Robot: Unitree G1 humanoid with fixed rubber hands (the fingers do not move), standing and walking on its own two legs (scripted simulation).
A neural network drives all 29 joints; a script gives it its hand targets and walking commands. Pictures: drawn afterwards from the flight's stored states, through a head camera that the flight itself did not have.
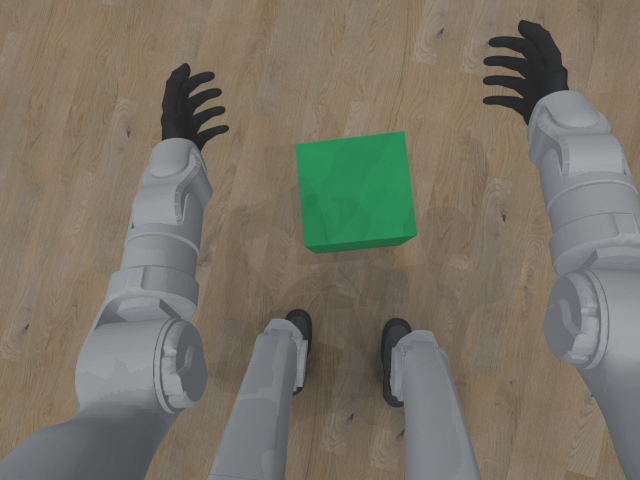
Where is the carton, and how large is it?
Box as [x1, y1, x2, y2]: [295, 131, 416, 253]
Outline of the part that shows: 403,131 295,144 304,243 306,247 317,253 396,245 416,235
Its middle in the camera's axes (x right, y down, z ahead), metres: +0.07 -0.09 +0.86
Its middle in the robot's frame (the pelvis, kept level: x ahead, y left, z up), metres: +0.50 +0.01 -0.52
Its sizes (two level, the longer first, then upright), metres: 0.210 0.200 0.250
